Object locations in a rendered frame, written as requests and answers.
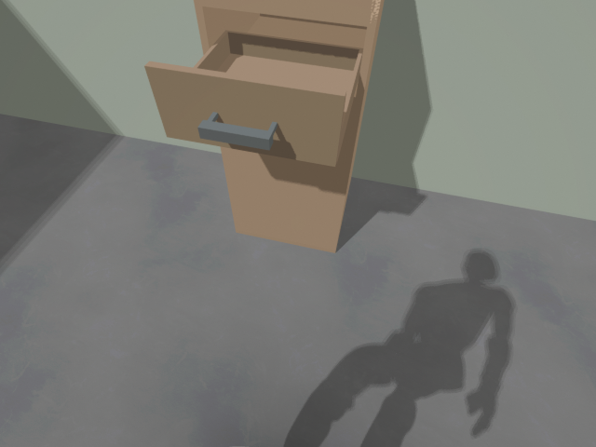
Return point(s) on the drawer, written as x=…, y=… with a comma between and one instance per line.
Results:
x=252, y=80

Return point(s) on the handle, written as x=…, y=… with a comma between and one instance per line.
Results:
x=221, y=132

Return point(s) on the cabinet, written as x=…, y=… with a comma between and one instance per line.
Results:
x=277, y=198

